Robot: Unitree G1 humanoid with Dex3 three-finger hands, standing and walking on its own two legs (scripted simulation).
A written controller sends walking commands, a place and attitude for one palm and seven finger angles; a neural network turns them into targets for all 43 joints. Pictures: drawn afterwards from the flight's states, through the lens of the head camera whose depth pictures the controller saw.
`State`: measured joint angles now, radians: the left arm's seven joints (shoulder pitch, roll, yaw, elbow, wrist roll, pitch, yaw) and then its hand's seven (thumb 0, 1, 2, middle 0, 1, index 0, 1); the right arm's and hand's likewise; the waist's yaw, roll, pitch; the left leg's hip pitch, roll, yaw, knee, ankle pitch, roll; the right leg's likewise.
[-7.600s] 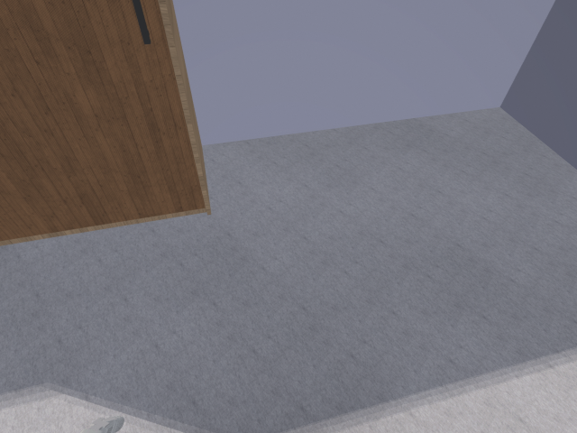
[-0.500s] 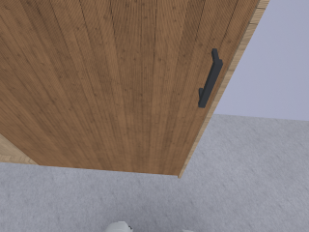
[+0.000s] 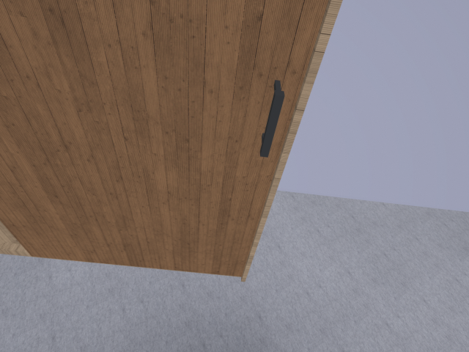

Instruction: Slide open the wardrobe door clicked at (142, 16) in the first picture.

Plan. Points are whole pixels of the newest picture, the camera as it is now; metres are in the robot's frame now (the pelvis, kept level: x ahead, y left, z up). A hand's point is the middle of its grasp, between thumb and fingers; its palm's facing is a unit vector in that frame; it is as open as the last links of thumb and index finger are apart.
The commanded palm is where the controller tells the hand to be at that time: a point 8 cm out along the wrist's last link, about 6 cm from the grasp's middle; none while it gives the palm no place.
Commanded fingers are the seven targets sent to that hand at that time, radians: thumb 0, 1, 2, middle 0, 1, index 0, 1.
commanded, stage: come to a stop and stand still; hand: right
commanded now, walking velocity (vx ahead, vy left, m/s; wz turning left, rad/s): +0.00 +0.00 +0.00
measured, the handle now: (270, 120) +0.53 -0.04 +0.13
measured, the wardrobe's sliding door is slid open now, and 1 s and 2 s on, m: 0.00 0.00 0.00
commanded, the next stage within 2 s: look again from close up in 1.46 s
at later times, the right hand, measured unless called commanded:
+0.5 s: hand out of the picture +0.01 -0.16 -0.16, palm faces +0.01 +0.97 -0.23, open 7.3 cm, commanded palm none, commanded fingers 0.00 -0.90 -0.90 0.20 0.30 0.20 0.30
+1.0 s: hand out of the picture +0.03 -0.12 -0.16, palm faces +0.04 +0.97 -0.22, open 7.3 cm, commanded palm none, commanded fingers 0.00 -0.90 -0.90 0.20 0.30 0.20 0.30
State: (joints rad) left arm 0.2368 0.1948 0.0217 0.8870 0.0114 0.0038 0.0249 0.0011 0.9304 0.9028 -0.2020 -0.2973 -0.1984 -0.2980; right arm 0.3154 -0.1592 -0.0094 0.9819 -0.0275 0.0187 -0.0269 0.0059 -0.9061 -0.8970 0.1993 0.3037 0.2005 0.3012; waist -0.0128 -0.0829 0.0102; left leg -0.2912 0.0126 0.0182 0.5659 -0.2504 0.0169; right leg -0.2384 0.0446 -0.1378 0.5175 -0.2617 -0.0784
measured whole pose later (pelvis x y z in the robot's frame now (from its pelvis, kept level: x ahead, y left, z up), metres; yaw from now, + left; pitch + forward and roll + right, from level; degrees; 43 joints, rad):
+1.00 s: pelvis +0.03 +0.05 +0.01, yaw -1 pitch -1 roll -1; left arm 0.29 0.16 -0.02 1.11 0.01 -0.03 0.04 0.01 0.91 0.90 -0.20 -0.30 -0.20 -0.30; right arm 0.30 -0.14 0.02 1.11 -0.01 -0.02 -0.04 0.01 -0.92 -0.90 0.20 0.30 0.20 0.30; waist 0.00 -0.02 0.01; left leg -0.18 -0.05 0.06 0.41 -0.22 0.08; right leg -0.14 0.00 -0.09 0.38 -0.22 -0.01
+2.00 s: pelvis +0.04 +0.06 +0.01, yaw -1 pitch -1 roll +0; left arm 0.34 0.15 -0.02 1.13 0.01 -0.02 0.04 0.01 0.91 0.90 -0.20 -0.30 -0.20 -0.30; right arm 0.31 -0.14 0.01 1.10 -0.01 -0.02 -0.04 0.00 -0.90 -0.90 0.20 0.30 0.20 0.30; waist 0.00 -0.01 0.01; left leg -0.14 -0.08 0.07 0.36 -0.21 0.10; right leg -0.13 -0.03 -0.07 0.38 -0.23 0.01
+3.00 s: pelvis +0.02 +0.04 +0.00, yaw -4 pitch +3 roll -1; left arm 0.24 0.26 -0.01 0.77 -0.01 -0.24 0.05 0.02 0.91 0.90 -0.20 -0.30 -0.20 -0.30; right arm 0.25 -0.20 -0.11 0.27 0.22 -0.32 0.06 0.01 -0.82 -0.86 0.21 0.36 0.21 0.36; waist 0.02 -0.03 -0.05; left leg -0.36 -0.01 0.10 0.60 -0.30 0.06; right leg -0.35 0.01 -0.06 0.59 -0.29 -0.03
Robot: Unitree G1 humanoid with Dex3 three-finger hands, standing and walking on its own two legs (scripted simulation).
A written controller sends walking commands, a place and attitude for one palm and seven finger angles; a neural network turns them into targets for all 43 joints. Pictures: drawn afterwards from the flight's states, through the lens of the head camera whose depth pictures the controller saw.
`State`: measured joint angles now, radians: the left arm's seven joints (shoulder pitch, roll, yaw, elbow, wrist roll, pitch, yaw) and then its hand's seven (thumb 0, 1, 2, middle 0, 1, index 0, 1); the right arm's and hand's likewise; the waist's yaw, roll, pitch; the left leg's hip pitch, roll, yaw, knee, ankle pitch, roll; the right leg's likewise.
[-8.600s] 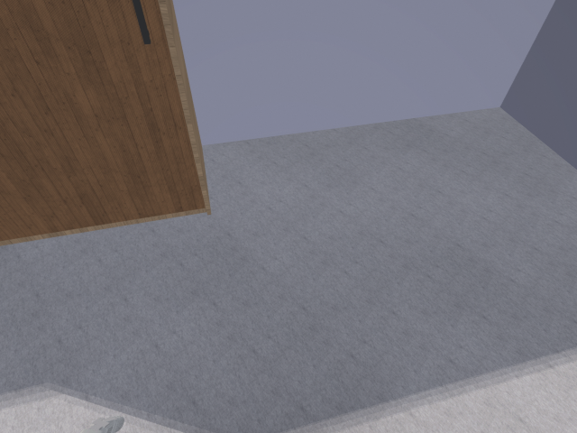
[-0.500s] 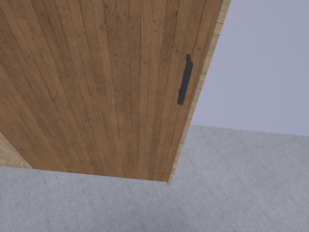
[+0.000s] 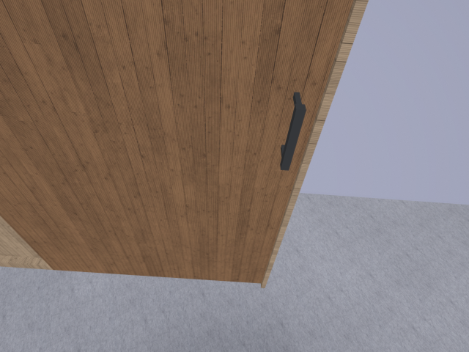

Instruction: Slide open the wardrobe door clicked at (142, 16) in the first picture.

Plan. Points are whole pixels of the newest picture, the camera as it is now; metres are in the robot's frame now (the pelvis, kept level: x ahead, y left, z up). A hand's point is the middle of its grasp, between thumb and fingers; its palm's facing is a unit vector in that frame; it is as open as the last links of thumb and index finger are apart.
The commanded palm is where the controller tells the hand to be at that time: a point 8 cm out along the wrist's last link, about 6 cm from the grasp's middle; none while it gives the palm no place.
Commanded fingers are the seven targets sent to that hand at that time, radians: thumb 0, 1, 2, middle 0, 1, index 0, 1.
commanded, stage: come to a stop and stand still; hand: right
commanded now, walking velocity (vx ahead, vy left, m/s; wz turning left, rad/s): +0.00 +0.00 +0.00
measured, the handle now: (290, 133) +0.50 -0.07 +0.12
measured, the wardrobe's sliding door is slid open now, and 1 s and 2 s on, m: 0.00 0.00 0.00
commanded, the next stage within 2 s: look again from close up in 0.46 s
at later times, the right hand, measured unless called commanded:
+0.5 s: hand out of the picture +0.00 -0.15 -0.17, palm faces +0.04 +0.98 -0.22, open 7.4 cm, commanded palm none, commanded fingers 0.00 -0.90 -0.90 0.20 0.30 0.20 0.30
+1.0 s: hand out of the picture +0.00 -0.16 -0.17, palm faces +0.04 +0.98 -0.20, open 7.4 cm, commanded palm none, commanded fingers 0.00 -0.90 -0.90 0.20 0.30 0.20 0.30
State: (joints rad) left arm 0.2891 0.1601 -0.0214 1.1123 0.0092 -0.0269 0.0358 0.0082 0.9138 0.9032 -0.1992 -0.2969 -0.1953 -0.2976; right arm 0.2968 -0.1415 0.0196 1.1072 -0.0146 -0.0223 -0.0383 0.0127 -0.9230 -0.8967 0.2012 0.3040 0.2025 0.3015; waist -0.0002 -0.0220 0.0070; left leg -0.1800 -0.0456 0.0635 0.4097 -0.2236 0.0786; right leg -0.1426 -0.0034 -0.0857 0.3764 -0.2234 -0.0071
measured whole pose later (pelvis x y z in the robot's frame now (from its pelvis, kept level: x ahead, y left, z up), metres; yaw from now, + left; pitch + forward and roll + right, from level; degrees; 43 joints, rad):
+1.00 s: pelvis +0.01 +0.01 +0.00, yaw +0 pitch -1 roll +0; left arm 0.34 0.15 -0.02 1.13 0.01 -0.02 0.04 0.01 0.91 0.90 -0.20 -0.30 -0.20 -0.30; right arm 0.31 -0.14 0.01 1.10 -0.01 -0.02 -0.04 0.00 -0.90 -0.90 0.20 0.30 0.20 0.30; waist 0.00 -0.01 0.01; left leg -0.14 -0.08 0.07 0.36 -0.21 0.10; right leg -0.13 -0.03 -0.07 0.38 -0.23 0.01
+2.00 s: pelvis -0.02 -0.01 -0.02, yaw -3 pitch +3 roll -1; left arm 0.24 0.26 -0.01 0.77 -0.01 -0.24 0.05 0.02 0.91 0.90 -0.20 -0.30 -0.20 -0.30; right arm 0.25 -0.20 -0.11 0.27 0.22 -0.32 0.06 0.01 -0.82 -0.86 0.21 0.36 0.21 0.36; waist 0.02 -0.03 -0.05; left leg -0.36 -0.01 0.10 0.60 -0.30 0.06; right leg -0.35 0.01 -0.06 0.59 -0.29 -0.03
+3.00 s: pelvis -0.02 -0.04 -0.03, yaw -3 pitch +1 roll +2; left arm 0.24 0.27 -0.07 0.60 -0.05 -0.31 0.08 0.02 0.91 0.90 -0.20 -0.30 -0.20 -0.30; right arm 0.15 -0.38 -0.34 0.02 0.35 -0.13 0.36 0.00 0.33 -0.37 0.29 1.09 0.29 1.09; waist -0.04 -0.03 -0.05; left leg -0.34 -0.01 0.12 0.65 -0.32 0.03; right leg -0.38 0.01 -0.03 0.73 -0.37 -0.06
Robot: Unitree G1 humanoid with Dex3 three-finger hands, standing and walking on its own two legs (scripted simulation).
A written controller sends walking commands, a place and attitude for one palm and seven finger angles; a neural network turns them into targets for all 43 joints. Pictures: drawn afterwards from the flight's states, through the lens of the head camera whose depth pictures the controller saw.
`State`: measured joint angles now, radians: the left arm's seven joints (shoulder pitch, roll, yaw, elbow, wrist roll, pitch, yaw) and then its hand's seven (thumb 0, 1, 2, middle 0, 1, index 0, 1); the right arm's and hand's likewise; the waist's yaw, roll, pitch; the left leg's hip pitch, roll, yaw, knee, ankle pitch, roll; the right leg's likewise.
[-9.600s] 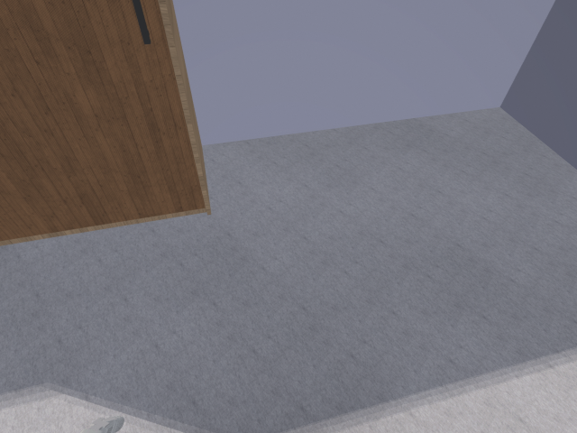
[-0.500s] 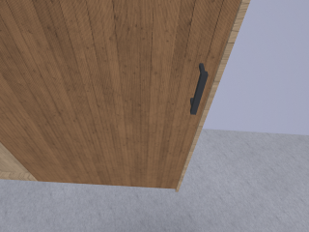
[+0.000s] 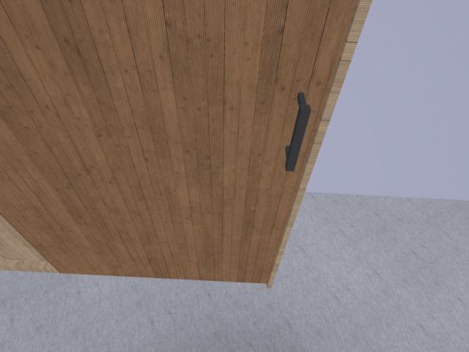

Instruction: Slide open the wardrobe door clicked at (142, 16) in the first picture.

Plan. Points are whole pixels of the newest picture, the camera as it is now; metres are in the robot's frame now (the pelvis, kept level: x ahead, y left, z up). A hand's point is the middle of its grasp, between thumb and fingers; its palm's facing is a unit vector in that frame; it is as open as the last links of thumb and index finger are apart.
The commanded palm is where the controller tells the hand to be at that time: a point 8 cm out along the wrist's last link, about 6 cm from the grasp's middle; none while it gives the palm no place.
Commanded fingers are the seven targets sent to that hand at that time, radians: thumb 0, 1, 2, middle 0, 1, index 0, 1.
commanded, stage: look again from close up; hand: right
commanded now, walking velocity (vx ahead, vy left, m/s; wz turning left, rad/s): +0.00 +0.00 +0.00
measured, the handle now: (295, 134) +0.49 -0.09 +0.12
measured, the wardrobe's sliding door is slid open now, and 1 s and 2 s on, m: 0.00 0.00 0.00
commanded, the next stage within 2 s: raise the hand with hooked fingers in 0.68 s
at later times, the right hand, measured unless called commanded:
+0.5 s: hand out of the picture +0.01 -0.19 -0.17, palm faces +0.01 +0.98 -0.22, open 7.4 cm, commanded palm none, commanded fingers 0.00 -0.90 -0.90 0.20 0.30 0.20 0.30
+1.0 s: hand (383, 308) +0.21 -0.22 +0.01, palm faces +0.21 +0.98 -0.06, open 7.7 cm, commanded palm +0.11 -0.27 -0.05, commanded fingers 0.00 -0.62 -0.78 0.22 0.48 0.22 0.48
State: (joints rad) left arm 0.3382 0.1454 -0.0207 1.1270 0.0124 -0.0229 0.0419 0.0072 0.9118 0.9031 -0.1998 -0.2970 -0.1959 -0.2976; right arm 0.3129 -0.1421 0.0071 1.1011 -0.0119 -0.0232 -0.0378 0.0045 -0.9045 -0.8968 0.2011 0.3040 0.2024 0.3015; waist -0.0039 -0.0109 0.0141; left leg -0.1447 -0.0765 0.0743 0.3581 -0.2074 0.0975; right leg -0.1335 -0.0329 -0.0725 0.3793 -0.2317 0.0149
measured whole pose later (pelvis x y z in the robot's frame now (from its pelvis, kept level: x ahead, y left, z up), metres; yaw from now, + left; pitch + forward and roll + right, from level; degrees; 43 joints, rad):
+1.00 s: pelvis -0.02 -0.02 -0.02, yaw -2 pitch +3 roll -1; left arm 0.24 0.26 -0.01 0.77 -0.01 -0.24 0.05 0.02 0.91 0.90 -0.20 -0.30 -0.20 -0.30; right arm 0.25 -0.20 -0.11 0.27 0.22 -0.32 0.06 0.01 -0.82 -0.86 0.21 0.36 0.21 0.36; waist 0.02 -0.03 -0.05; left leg -0.36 -0.01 0.10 0.60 -0.30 0.06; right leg -0.35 0.01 -0.06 0.59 -0.29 -0.03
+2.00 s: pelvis -0.03 -0.06 -0.03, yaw -3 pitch +1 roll +2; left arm 0.24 0.27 -0.07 0.60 -0.05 -0.31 0.08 0.02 0.91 0.90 -0.20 -0.30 -0.20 -0.30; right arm 0.15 -0.38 -0.34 0.02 0.35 -0.13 0.36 0.00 0.33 -0.37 0.29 1.09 0.29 1.09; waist -0.04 -0.03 -0.05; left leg -0.34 -0.01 0.12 0.65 -0.32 0.03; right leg -0.38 0.01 -0.03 0.73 -0.37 -0.06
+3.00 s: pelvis -0.02 -0.03 -0.01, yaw -2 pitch -2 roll +1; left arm 0.22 0.27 -0.09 0.62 -0.08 -0.24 0.10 0.02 0.91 0.90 -0.20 -0.30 -0.20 -0.30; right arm -0.09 -0.45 -0.44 0.24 0.33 0.07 0.48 -0.01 0.50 -0.30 0.30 1.20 0.30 1.20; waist -0.05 -0.05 -0.01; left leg -0.22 -0.03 0.10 0.51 -0.25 0.06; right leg -0.23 0.00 -0.04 0.55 -0.29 -0.03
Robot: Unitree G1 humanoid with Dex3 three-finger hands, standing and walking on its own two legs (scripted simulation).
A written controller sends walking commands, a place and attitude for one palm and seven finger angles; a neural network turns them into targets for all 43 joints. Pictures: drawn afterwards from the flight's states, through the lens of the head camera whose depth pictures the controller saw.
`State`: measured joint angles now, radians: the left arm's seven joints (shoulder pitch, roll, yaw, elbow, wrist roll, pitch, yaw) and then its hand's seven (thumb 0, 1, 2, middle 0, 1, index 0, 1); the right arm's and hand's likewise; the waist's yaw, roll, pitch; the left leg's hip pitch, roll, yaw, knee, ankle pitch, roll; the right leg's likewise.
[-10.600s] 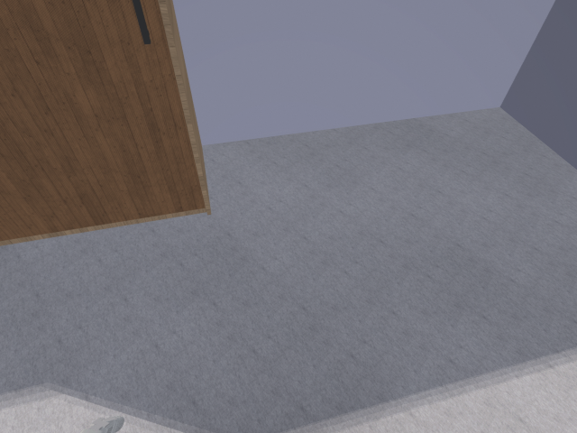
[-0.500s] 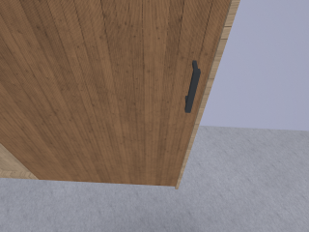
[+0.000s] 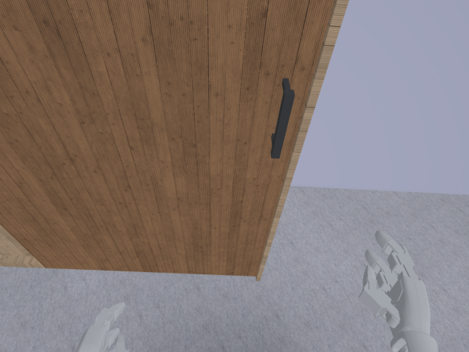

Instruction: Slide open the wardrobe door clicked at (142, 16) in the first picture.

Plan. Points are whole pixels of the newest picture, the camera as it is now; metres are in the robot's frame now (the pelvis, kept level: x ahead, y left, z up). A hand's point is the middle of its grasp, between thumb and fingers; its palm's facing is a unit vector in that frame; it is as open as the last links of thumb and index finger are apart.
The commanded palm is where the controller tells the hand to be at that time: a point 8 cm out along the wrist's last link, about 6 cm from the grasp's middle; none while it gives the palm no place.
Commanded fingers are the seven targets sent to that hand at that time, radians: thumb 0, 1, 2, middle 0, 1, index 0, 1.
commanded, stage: raise the hand with hooked fingers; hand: right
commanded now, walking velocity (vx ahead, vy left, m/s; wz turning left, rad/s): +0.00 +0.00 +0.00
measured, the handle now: (280, 120) +0.52 -0.04 +0.14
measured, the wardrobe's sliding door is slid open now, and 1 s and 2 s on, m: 0.00 0.00 0.00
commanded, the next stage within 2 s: move the hooked fingers beside the handle in 1.88 s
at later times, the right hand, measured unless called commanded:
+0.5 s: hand (383, 306) +0.21 -0.21 +0.03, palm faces -0.14 +0.99 -0.07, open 10.4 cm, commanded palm +0.18 -0.28 +0.04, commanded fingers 0.00 -0.04 -0.53 0.26 0.86 0.26 0.86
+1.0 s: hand (459, 272) +0.24 -0.28 +0.11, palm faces +0.06 +1.00 -0.08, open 13.3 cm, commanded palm +0.21 -0.33 +0.11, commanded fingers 0.00 0.50 -0.30 0.30 1.20 0.30 1.20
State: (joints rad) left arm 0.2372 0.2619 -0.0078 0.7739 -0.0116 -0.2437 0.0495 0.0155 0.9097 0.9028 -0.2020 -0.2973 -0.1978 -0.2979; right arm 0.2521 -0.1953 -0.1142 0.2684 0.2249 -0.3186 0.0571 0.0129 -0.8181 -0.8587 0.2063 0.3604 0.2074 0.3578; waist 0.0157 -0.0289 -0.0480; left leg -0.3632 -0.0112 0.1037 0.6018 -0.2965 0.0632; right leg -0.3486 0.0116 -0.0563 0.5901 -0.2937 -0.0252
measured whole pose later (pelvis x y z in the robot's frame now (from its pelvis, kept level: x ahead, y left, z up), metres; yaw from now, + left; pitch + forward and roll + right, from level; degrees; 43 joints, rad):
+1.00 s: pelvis +0.00 -0.03 -0.01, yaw -1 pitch +1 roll +2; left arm 0.24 0.27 -0.07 0.60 -0.05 -0.31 0.08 0.02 0.91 0.90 -0.20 -0.30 -0.20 -0.30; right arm 0.15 -0.38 -0.34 0.02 0.35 -0.13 0.36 0.00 0.33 -0.37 0.29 1.09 0.29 1.09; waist -0.04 -0.03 -0.05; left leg -0.34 -0.01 0.12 0.65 -0.32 0.03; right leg -0.38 0.01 -0.03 0.73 -0.37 -0.06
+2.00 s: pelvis +0.00 -0.01 +0.01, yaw +0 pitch -2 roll +1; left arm 0.22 0.27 -0.09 0.62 -0.08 -0.24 0.10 0.02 0.91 0.90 -0.20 -0.30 -0.20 -0.30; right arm -0.09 -0.45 -0.44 0.24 0.33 0.07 0.48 -0.01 0.50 -0.30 0.30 1.20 0.30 1.20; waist -0.05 -0.05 -0.01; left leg -0.22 -0.03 0.10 0.51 -0.25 0.06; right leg -0.23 0.00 -0.04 0.55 -0.29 -0.03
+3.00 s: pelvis +0.01 -0.01 +0.01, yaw +1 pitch +1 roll +0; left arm 0.23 0.25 -0.07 0.66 -0.06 -0.14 0.08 0.02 0.91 0.90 -0.20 -0.30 -0.20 -0.30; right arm -0.46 -0.27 -0.19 0.47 0.20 0.08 0.17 -0.01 0.50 -0.30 0.30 1.20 0.30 1.20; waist 0.00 -0.03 -0.03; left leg -0.27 -0.03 0.08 0.51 -0.26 0.06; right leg -0.26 0.01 -0.06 0.51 -0.28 -0.03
